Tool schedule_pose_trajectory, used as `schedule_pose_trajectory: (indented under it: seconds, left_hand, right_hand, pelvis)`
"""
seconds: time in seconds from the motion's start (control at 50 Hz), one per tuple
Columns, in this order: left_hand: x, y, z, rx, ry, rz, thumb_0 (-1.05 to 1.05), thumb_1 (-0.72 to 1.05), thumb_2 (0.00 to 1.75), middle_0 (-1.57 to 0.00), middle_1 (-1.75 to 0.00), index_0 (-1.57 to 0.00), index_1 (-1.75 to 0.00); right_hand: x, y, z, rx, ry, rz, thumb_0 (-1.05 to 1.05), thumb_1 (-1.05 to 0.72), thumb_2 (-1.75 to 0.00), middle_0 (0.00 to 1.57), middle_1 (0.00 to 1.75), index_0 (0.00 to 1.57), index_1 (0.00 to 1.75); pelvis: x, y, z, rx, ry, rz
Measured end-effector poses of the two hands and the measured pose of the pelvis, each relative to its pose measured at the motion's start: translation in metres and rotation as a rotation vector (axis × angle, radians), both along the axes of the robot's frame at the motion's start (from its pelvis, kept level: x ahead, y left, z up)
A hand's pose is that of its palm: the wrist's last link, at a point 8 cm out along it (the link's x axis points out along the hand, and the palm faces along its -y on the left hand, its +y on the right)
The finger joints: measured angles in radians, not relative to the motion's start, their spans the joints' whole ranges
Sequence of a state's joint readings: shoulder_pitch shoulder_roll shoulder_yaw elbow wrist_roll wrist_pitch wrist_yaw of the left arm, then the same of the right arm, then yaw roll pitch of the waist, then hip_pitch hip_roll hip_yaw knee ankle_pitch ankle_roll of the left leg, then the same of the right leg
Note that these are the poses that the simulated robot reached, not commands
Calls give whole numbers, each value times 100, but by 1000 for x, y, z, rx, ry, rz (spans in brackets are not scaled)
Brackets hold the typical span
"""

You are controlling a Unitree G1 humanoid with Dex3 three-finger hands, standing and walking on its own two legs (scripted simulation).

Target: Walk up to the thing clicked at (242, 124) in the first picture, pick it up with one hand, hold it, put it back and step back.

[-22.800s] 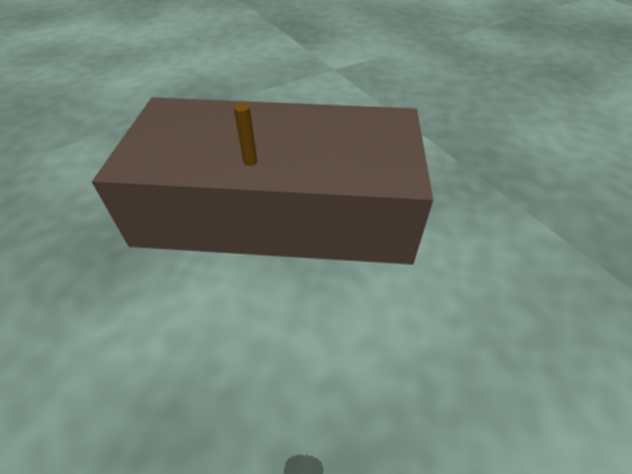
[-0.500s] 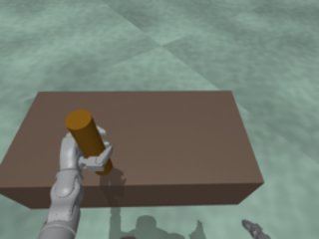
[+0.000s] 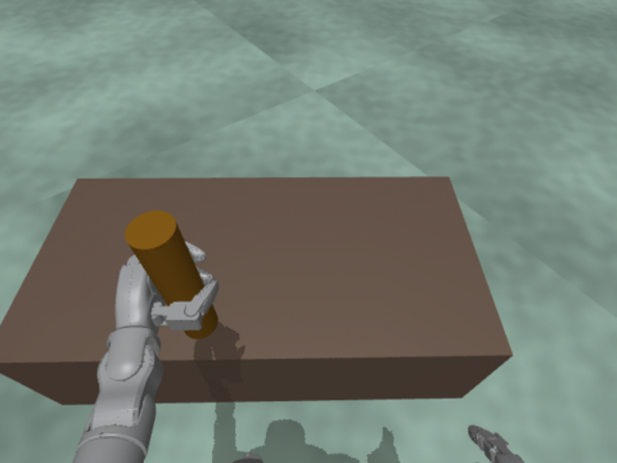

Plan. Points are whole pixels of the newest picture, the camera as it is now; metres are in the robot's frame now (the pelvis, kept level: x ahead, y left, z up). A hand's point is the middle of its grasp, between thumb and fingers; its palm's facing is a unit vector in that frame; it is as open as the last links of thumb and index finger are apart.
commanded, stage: hold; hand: left
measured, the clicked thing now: (180, 284) +0.33 +0.18 +0.05
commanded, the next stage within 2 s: crouch in 0.40 s
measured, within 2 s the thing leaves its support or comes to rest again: neither
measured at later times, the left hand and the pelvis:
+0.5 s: hand (189, 285) +0.33 +0.17 +0.04, palm faces +0.11 -0.99 -0.04, open 7.1 cm; pelvis +0.01 +0.00 +0.00, yaw +0 degrees
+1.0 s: hand (205, 287) +0.40 +0.18 -0.08, palm faces +0.09 -1.00 -0.04, open 7.1 cm; pelvis -0.02 +0.00 -0.07, yaw -1 degrees
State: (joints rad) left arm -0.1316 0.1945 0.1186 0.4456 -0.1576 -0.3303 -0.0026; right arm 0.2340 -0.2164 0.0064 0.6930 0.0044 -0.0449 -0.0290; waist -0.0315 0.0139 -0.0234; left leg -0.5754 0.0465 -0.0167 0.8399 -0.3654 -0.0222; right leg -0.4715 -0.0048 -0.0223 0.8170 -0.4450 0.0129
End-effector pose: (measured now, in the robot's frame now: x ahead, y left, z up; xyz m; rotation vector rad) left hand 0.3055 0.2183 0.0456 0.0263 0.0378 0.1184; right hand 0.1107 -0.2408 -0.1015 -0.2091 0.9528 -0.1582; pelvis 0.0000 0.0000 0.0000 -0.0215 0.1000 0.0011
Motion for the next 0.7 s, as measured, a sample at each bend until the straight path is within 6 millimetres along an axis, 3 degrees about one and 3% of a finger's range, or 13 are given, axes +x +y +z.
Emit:
schedule_pose_trajectory:
  seconds: [0.2,0.34,0.56,0.7]
  left_hand:
    - [3,-7,-5,-9,16,-15,1,-11,119,-86,-116,-91,-117]
    - [0,-1,-9,-9,20,11,1,-11,119,-87,-116,-91,-117]
    - [4,-3,2,1,-3,-17,1,-11,119,-87,-116,-91,-117]
    - [16,-5,-19,-24,33,-17,1,-10,118,-87,-114,-92,-115]
  right_hand:
    - [5,-2,3,-2,-14,-3,1,-92,-90,20,30,20,30]
    - [6,-4,2,-5,-7,2,1,-93,-90,20,30,20,30]
    - [6,-3,1,-3,-2,0,1,-92,-90,20,30,20,30]
    - [3,-6,-1,-11,0,-2,1,-90,-90,20,30,20,30]
  pelvis:
    - [0,-1,1,2,5,-5]
    - [3,-2,0,3,9,-5]
    - [5,-2,1,0,5,3]
    - [-3,-2,-4,1,29,-1]
